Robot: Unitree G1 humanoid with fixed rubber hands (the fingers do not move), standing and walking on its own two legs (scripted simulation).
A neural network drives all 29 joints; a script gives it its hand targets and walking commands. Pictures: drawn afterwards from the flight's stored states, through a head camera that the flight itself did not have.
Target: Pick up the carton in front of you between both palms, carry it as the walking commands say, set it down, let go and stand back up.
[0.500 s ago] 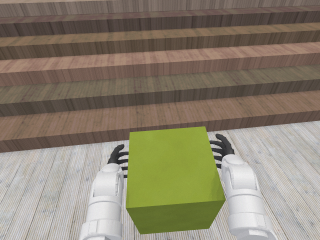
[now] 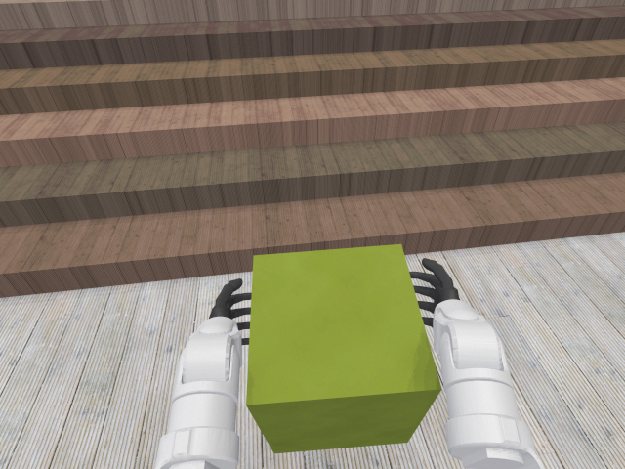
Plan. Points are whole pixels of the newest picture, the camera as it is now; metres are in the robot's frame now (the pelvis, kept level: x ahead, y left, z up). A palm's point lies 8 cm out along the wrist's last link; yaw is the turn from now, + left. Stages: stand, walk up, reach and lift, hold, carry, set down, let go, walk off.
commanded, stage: carry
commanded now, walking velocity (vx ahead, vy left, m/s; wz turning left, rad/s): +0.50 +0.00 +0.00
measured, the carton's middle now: (334, 354) +0.29 +0.00 -0.03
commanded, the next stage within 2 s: none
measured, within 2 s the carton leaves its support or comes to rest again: neither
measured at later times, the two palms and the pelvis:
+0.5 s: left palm (231, 249) +0.40 +0.15 +0.08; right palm (429, 243) +0.40 -0.15 +0.09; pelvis +0.16 +0.00 -0.01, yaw -2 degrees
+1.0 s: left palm (276, 157) +0.67 +0.11 +0.08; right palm (419, 148) +0.70 -0.19 +0.09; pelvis +0.46 -0.06 +0.00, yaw +2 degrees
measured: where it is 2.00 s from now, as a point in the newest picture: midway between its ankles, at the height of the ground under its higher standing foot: (330, 328)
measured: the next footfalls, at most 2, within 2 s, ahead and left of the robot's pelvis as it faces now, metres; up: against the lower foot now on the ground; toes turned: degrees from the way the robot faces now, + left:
left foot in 0.42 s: +0.21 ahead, +0.09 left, +0.00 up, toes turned +9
right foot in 0.78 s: +0.48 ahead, -0.15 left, +0.00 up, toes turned -13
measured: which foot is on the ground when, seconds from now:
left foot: down 0.00-0.16, up 0.18-0.40, down 0.42-0.80, up 0.82-1.00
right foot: down 0.00-0.42, up 0.44-0.76, down 0.78-1.00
